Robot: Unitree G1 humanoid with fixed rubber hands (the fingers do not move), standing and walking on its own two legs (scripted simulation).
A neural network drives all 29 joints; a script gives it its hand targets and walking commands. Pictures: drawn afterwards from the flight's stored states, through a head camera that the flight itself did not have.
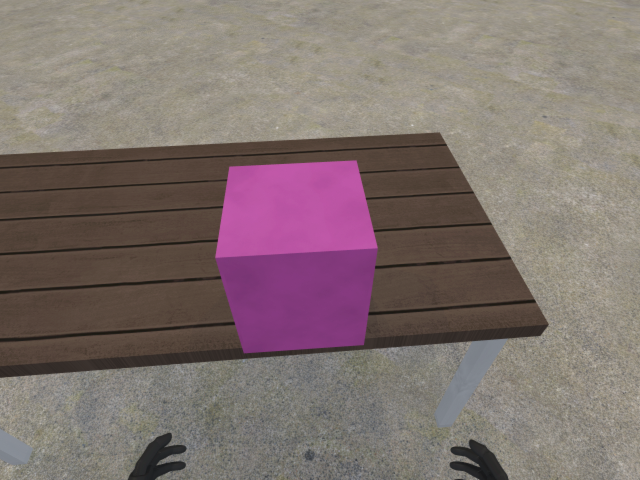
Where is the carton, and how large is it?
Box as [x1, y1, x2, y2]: [215, 160, 377, 352]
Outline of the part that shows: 356,160 229,167 215,258 244,352 363,344 377,247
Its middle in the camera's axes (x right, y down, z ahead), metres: -0.03 +0.04 +0.66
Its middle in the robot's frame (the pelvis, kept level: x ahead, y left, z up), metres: +0.48 +0.05 -0.03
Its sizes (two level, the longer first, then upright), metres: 0.210 0.200 0.250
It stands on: a table, 0.60 m high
